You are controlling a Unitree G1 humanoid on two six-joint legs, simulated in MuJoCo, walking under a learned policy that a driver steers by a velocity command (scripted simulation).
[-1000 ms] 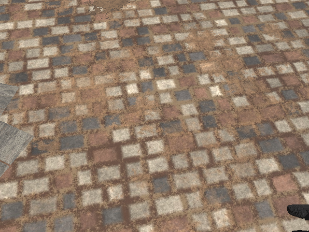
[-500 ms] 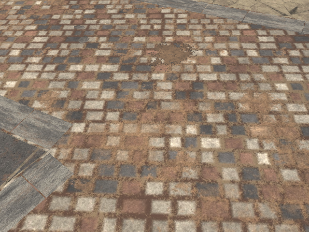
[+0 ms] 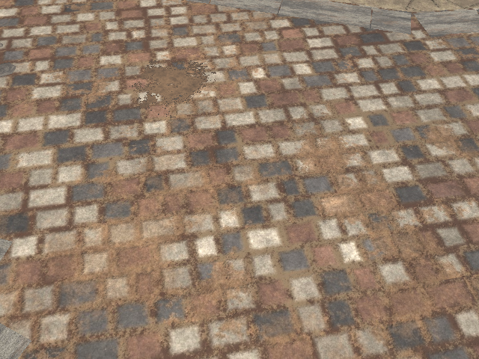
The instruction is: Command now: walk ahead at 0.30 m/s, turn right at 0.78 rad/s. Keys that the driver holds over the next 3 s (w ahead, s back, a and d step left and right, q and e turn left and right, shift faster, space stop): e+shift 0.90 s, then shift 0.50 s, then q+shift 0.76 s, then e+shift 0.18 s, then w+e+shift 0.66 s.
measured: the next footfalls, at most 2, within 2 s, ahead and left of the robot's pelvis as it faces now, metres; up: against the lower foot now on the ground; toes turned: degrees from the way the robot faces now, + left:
right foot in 0.20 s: +0.25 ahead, -0.10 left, +0.00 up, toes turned -12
left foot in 0.64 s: +0.38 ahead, +0.06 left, +0.00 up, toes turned -46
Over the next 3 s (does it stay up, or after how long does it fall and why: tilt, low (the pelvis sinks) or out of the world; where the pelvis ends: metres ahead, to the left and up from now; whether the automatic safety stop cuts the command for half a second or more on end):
stays up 0.52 -0.19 -0.01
